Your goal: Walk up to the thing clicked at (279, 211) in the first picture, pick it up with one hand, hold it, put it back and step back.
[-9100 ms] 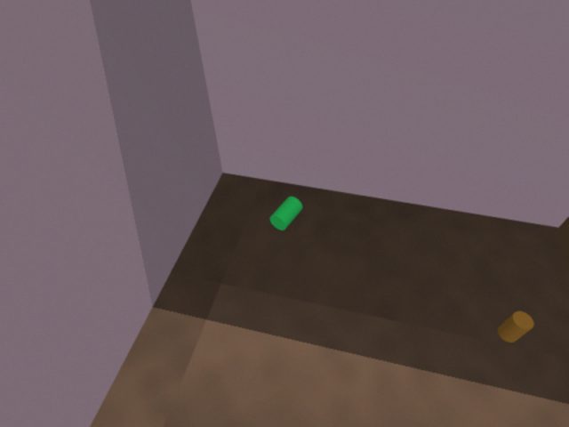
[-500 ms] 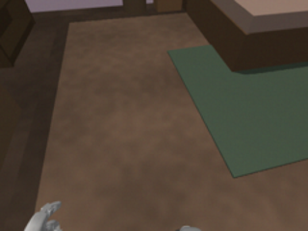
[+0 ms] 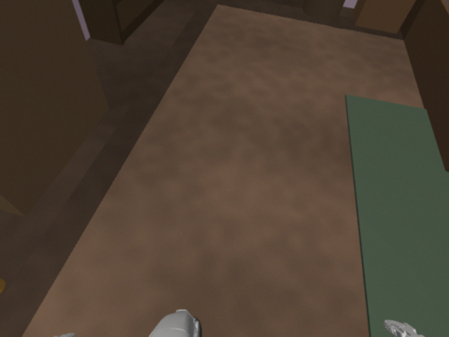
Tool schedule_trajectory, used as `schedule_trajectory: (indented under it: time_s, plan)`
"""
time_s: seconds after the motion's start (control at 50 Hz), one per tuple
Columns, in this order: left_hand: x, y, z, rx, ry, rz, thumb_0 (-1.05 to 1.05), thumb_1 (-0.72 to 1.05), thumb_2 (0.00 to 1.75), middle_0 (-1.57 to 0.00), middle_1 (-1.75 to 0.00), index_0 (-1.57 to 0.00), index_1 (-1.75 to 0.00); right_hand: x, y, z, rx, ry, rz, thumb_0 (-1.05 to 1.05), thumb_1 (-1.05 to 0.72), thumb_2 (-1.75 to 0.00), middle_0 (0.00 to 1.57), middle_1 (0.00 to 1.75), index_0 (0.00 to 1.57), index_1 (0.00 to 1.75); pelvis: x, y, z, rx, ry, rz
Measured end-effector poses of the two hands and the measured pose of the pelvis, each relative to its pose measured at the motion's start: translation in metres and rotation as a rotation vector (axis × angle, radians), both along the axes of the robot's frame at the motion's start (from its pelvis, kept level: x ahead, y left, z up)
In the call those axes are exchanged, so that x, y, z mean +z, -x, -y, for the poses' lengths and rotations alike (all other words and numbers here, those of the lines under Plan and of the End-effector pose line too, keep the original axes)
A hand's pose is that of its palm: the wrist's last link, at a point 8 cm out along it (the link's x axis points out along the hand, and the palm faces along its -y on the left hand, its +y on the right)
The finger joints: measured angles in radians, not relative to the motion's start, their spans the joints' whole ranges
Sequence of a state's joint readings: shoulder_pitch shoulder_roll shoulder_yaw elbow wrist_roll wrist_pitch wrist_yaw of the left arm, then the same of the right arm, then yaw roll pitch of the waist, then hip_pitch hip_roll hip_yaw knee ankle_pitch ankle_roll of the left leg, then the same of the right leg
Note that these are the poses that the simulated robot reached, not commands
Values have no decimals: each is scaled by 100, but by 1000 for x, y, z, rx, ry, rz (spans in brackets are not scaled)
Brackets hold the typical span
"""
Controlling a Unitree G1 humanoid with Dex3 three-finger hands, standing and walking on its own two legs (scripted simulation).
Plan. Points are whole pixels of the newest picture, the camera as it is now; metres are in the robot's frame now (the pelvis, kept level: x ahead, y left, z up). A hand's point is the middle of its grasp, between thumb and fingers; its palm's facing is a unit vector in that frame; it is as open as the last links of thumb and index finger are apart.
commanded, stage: walk up
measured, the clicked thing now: out of the picture -0.50 +1.39 -0.70
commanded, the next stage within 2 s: none
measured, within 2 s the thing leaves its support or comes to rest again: neither
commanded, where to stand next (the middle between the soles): +0.07 +0.01 m, yaw +104 degrees
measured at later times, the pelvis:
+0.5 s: pelvis +0.03 -0.10 +0.02, yaw +29 degrees
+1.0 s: pelvis -0.03 -0.05 +0.02, yaw +56 degrees
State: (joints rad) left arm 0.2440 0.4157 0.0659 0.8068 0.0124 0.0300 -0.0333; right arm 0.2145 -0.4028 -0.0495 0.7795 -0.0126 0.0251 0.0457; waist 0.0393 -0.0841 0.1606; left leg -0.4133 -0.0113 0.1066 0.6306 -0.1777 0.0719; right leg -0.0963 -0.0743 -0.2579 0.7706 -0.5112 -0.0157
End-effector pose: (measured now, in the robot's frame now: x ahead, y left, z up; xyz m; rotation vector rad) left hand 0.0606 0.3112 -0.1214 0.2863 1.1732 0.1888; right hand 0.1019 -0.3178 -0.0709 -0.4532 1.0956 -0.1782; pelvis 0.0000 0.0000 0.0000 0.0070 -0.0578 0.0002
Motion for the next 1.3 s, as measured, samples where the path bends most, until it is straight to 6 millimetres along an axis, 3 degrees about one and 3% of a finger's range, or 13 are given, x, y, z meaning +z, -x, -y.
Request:
schedule_trajectory:
  time_s: [0.06, 0.18, 0.28, 0.34, 0.42, 0.54, 0.66, 0.82, 0.88, 0.96, 1.06, 1.18, 1.3]
  plan:
    - [-2, -13, 14, 25, 28, -6, 1, 91, 89, -20, -30, -20, -30, -1, -28, -8, 30, -1, 27, 0, -91, -90, 20, 30, 21, 30, 2, -8, 2, 56, 16, 5]
    - [21, -36, 32, 79, 44, 87, 1, 91, 89, -20, -30, -21, -30, 6, -70, -22, 130, -45, 13, 0, -91, -90, 20, 30, 21, 30, 18, -25, 19, 172, 30, -12]
    - [35, -24, 31, 194, -55, 136, 1, 91, 89, -21, -30, -21, -30, -2, -114, -18, 269, -84, 22, 0, -90, -90, 21, 30, 21, 30, 13, -31, 45, 286, 29, -23]
    - [42, 0, 35, 264, -138, 133, 1, 91, 89, -21, -30, -21, -30, -12, -143, -11, 339, -115, 53, 0, -90, -90, 21, 30, 21, 30, 5, -32, 65, 340, 15, -31]
    - [57, 51, 51, 351, -203, 74, 1, 91, 89, -20, -30, -21, -30, -17, -169, -10, 411, -133, 62, 1, -91, -90, 20, 30, 21, 30, 8, -29, 84, 431, 11, -25]
    - [79, 114, 72, 494, -252, 43, 1, 90, 89, -20, -30, -21, -30, -17, -174, -6, 549, -143, -32, 0, -91, -90, 20, 30, 21, 30, 20, -24, 99, 546, -12, -38]
    - [74, 176, 91, 609, -225, 71, 1, 90, 89, -21, -30, -21, -30, -20, -165, -13, 644, -77, -137, 1, -91, -90, 20, 30, 21, 30, 18, -9, 102, 674, 3, -23]
    - [30, 282, 102, 777, -147, 38, 1, 90, 89, -21, -30, -21, -30, 6, -168, -70, 785, -2, -57, 1, -91, -90, 20, 30, 21, 30, 5, 25, 83, 808, 27, -26]
    - [16, 306, 107, 850, -89, 6, 1, 90, 89, -20, -30, -21, -30, 20, -161, -87, 815, 27, -5, 0, -91, -90, 20, 30, 21, 30, 6, 32, 70, 855, 31, -13]
    - [19, 313, 112, 906, -38, 57, 2, 91, 89, -20, -30, -20, -30, 36, -155, -106, 865, 81, -43, 0, -90, -90, 20, 30, 21, 30, 21, 34, 54, 955, 50, -8]
    - [24, 320, 116, 969, -12, 68, 1, 91, 89, -20, -30, -21, -30, 41, -163, -145, 942, 93, -31, 1, -90, -90, 21, 30, 21, 30, 27, 33, 34, 1036, 47, -17]
    - [30, 324, 112, 1066, -40, 49, 1, 91, 89, -20, -30, -21, -30, 31, -182, -202, 1067, 70, -12, 0, -90, -90, 21, 30, 21, 30, 26, 20, 17, 1139, 54, -44]
    - [35, 307, 104, 1118, -91, 57, 1, 91, 89, -20, -30, -20, -30, 9, -209, -246, 1179, 44, -13, 0, -90, -90, 21, 30, 21, 30, 18, 1, 11, 1242, 52, -69]
